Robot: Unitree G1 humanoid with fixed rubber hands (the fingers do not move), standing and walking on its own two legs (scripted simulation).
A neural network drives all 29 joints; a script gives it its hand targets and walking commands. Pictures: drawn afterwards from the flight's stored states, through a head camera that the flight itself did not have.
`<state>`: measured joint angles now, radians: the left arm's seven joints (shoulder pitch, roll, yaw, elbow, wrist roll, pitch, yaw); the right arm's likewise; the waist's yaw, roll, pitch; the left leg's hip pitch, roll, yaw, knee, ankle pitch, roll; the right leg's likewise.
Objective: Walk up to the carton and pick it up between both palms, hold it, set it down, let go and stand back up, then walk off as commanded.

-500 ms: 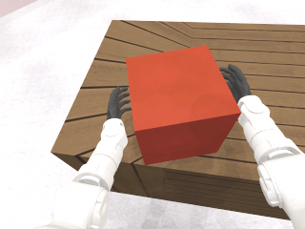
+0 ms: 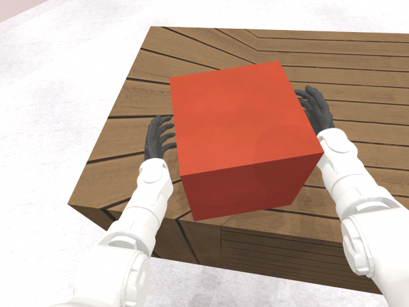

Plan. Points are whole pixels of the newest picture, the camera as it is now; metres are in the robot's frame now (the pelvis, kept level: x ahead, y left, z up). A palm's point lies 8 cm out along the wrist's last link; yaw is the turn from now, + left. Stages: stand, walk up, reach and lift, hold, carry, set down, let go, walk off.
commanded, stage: reach and lift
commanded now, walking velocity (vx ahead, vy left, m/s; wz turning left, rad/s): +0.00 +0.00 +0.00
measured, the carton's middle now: (234, 145) +0.46 -0.01 +0.01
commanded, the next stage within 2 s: none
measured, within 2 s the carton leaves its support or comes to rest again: leaves its support in 1.90 s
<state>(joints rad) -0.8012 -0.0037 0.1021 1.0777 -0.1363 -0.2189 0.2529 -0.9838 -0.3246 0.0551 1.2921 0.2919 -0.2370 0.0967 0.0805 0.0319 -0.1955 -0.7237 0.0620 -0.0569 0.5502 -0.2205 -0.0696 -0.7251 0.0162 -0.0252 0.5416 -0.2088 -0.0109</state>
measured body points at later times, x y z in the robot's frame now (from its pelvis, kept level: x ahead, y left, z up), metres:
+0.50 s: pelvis -0.01 +0.00 +0.00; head +0.09 -0.01 +0.44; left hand +0.42 +0.16 +0.03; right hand +0.48 -0.16 +0.06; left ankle +0.00 +0.16 -0.72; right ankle +0.01 -0.11 -0.72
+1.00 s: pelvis +0.00 +0.00 +0.00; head +0.09 -0.01 +0.44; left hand +0.42 +0.16 +0.03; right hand +0.48 -0.16 +0.07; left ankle +0.00 +0.16 -0.72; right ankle +0.01 -0.11 -0.72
